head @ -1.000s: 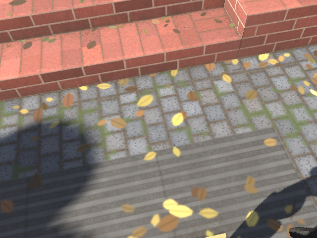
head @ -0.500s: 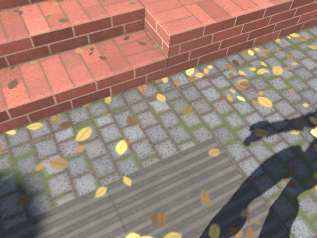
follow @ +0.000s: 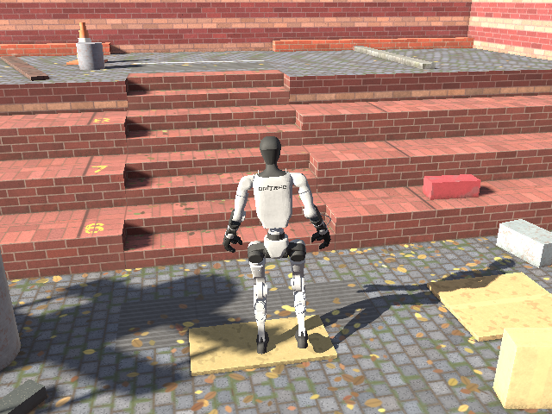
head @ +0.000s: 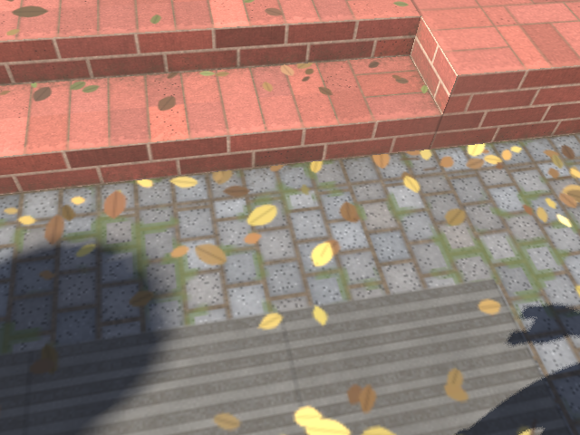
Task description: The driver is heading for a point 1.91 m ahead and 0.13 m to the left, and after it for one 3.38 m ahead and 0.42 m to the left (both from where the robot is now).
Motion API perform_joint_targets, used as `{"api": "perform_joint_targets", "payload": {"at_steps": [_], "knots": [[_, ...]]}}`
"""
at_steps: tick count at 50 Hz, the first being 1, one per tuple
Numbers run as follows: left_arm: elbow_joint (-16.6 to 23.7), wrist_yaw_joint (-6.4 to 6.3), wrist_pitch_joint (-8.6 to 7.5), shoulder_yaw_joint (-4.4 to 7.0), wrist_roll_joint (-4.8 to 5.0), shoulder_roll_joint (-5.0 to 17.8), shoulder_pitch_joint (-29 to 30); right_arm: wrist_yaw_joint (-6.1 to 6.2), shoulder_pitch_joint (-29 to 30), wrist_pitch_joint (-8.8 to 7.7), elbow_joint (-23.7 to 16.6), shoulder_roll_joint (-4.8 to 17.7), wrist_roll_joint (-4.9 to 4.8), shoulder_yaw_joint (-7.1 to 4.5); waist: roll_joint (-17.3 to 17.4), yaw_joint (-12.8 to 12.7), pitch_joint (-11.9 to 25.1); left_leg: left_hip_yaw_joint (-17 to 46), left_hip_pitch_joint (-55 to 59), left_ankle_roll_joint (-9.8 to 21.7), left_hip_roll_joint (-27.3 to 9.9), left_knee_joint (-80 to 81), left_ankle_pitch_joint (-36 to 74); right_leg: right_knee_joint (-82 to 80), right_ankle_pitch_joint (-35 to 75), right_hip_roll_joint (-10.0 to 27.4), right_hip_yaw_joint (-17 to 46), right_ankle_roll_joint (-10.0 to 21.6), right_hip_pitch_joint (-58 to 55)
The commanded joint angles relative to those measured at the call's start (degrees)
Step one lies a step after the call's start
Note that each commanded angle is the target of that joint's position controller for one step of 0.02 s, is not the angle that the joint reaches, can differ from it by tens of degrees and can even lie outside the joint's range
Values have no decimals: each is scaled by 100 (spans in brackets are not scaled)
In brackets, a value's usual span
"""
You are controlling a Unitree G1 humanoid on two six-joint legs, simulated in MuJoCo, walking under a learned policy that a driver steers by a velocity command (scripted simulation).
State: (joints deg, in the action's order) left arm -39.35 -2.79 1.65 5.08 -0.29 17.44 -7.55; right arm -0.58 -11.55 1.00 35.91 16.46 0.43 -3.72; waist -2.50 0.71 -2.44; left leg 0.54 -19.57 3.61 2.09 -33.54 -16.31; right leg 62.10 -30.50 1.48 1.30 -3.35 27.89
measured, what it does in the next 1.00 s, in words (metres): walks ahead, turning left: right foot, then left foot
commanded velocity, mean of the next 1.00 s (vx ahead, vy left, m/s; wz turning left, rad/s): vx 0.36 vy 0.00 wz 0.33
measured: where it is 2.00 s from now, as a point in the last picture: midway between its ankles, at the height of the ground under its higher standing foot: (177, 317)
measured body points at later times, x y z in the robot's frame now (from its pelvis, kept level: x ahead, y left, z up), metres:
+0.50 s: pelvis +0.08 -0.02 +0.01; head +0.08 -0.03 +0.46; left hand +0.12 +0.28 -0.08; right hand +0.28 -0.25 -0.10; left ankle +0.02 +0.09 -0.68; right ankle +0.09 -0.14 -0.73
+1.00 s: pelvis +0.29 +0.13 +0.00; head +0.32 +0.15 +0.45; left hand +0.26 +0.42 -0.13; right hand +0.52 -0.06 -0.09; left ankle +0.29 +0.22 -0.74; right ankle +0.25 -0.06 -0.65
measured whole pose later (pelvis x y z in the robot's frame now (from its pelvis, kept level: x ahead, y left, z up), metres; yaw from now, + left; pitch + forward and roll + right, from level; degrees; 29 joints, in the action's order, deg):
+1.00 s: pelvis +0.29 +0.13 +0.00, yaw +19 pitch +1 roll +0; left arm -45.5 0.4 -4.5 2.6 1.7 18.1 -17.9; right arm -2.1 -10.3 -4.2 38.4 14.6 0.7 -2.6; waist -2.0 -1.2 -3.6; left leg -1.9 -17.1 5.3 2.3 -27.5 -1.5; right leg 64.2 -20.6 4.4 2.3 1.2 21.1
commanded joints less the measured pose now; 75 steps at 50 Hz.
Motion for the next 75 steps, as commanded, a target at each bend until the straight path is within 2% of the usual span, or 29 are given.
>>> {"api": "perform_joint_targets", "payload": {"at_steps": [1,4,7,15,18,20,21,22,24,27,32,40,42,43,44,45,46,48,52,57,62,63,64,67,68,69,70,72,75], "knots": [[466,-62,-82,167,-29,569,259,146,256,-90,-468,909,-118,-211,857,-51,680,1920,1108,932,-1434,1345,2424,621,586,39,380,-45,945],[373,35,-143,122,27,430,37,232,31,-50,-465,824,-112,-185,889,-48,936,1911,1214,935,-1150,1625,625,144,1186,-82,269,-92,801],[467,115,-271,103,70,448,359,267,-181,-84,-426,931,-122,-216,1131,108,583,2489,1226,1001,-1205,2066,-1232,-926,1307,-119,306,-83,930],[418,327,-716,77,153,408,480,184,-303,-139,-372,1088,-168,-277,1127,170,326,2990,633,1063,-1006,1941,-1560,-2740,1092,-371,303,146,-215],[266,356,-831,113,212,399,13,153,-100,-90,-417,975,-203,-227,1024,-190,324,3055,50,863,-732,1641,-1693,-3736,1756,-392,203,317,-1443],[37,307,-866,183,127,594,-802,149,-93,-128,-437,487,-153,-73,617,-514,633,2473,-860,394,-305,486,-1879,-4089,1680,338,676,585,-2953],[-8,271,-851,188,-31,871,-1288,139,-250,-172,-463,-1,-142,77,-370,-519,901,1371,-1574,-9,370,-1296,-1777,-4647,316,1408,2166,1016,-3584],[-123,343,-836,308,-146,1278,-1348,152,-89,-256,-728,439,-260,-36,-1153,-385,285,1014,-2739,-56,274,-2175,-1820,-5143,-1199,2113,3873,1689,-3128],[-35,301,-817,126,64,639,-986,121,-77,-326,-487,846,-192,-152,-599,-310,-339,968,-3152,-180,-144,-2851,-911,-5204,-1020,1737,3156,1621,-2840],[-72,253,-789,30,20,561,-990,20,182,-448,-456,588,-109,-98,-402,-309,-259,707,-2959,-276,-389,-2683,89,-5326,571,1251,2016,1399,-2661],[-310,260,-747,-6,108,673,-1235,-54,850,-543,-587,174,-98,87,-413,-529,-166,38,-2082,-475,-535,-1190,1126,-5441,2313,898,868,1407,-2230],[-612,282,-577,62,229,1050,-1626,-241,1163,-625,-669,486,-230,-21,-446,-371,-164,82,-805,-73,-381,493,1254,-4671,3995,1310,654,1137,-2867],[-636,260,-499,76,233,1104,-1607,-167,104,-595,-333,767,-163,-187,-174,230,556,-221,771,186,-125,909,1447,-3180,5405,1025,279,951,-2763],[-517,286,-502,-57,250,651,-1929,-177,-405,-606,-182,975,-24,-260,268,309,1372,442,2941,480,-567,628,961,-1839,4823,612,-23,596,-1091],[-373,257,-572,-202,147,409,-1818,-158,-1384,-568,17,1205,27,-388,1272,764,2173,2357,4194,960,-1730,894,-317,119,2048,40,-175,330,255],[-244,263,-671,-177,189,523,-1505,-169,-1425,-567,104,946,-9,-250,1699,708,2101,3240,4015,936,-1955,1370,-439,770,73,-74,470,484,770],[-110,294,-733,-133,291,696,-1141,-159,-973,-548,63,897,-19,-193,1417,573,1322,2899,3244,886,-1948,1620,-159,1011,249,141,438,541,1017],[-24,315,-803,-149,203,604,-731,-123,-343,-550,19,729,24,-157,819,268,430,2082,2079,896,-1615,1886,975,535,968,445,260,509,1001],[-238,354,-660,-147,196,379,-918,-92,-221,-736,175,455,-8,-124,811,-43,213,1323,1543,1013,-1476,2402,2168,19,1704,682,268,399,812],[3,473,-763,-267,101,112,58,12,-185,-839,411,583,-23,-136,538,130,-262,10,961,718,-1043,2714,2286,-2284,3846,418,17,439,454],[323,635,-786,-244,153,290,711,52,-587,-819,722,859,-110,-215,319,266,-408,-249,1750,583,-1424,2718,2267,-3289,4426,199,144,690,404],[288,703,-610,-244,-367,303,660,76,-879,-807,970,572,122,-83,330,143,-369,-509,1730,398,-1374,2620,2632,-3306,4396,49,-293,744,12],[281,715,-536,-217,-419,329,574,105,-954,-795,1012,636,122,-92,407,140,-327,-572,1798,318,-1350,2290,3272,-3254,4006,-99,-385,836,-231],[-268,582,-516,-67,-420,624,-1246,182,-744,-645,960,1011,151,-151,334,-675,578,-990,1915,65,-1010,-738,5166,-3543,3101,-719,-540,1260,-1791],[-386,487,-524,59,-450,1040,-1935,181,-974,-626,796,772,139,-69,-283,-783,1151,-1016,605,-58,-658,-2757,2621,-3152,4264,305,586,1675,-3314],[-266,472,-511,161,-377,1455,-1816,122,-1773,-582,733,175,103,86,-1189,-182,1967,-505,-1401,-294,99,-4907,-2081,-2664,6061,1767,2804,2572,-5090],[-154,414,-446,242,-87,1423,-1907,123,-1342,-553,664,640,131,50,-534,-694,2610,248,-2143,-318,123,-5295,-1538,-3618,4185,1843,3706,2898,-5267],[-220,359,-356,101,18,921,-1126,44,-461,-616,473,767,160,71,127,-376,918,317,-2125,-300,-513,-4084,-450,-4504,2446,1366,2871,2342,-3311],[-312,380,-393,7,3,696,-905,44,-558,-330,559,630,274,122,273,53,328,235,-992,-535,-690,-3150,-608,-4718,4293,930,2085,2101,-1640]]}}
Next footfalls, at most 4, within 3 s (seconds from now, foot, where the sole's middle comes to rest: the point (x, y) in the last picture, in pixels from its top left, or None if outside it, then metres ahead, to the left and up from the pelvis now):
0.40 right None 0.13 -0.12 -0.77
0.84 left None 0.32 0.24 -0.78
1.34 right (218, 332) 0.70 0.15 -0.79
1.80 left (145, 280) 0.84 0.35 -0.79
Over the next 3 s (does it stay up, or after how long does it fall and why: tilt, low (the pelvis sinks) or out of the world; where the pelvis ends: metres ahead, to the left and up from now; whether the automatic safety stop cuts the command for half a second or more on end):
stays up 0.95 0.17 -0.01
